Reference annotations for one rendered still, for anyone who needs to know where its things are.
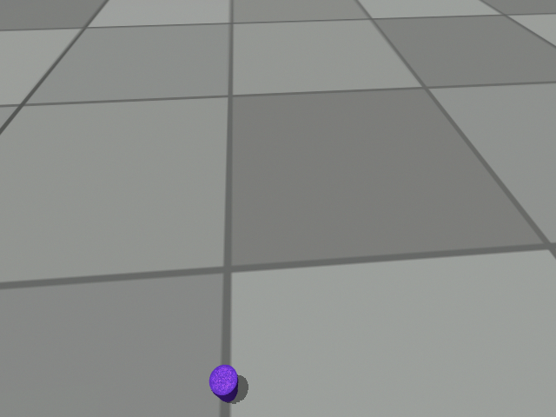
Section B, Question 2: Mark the cup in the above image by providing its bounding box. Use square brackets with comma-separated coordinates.
[209, 365, 238, 402]

